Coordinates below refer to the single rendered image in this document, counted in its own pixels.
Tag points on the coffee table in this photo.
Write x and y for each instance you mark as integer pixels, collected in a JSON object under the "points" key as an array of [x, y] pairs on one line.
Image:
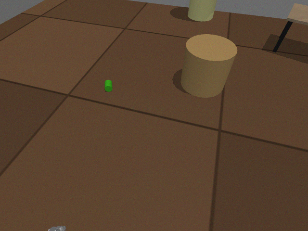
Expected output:
{"points": [[298, 14]]}

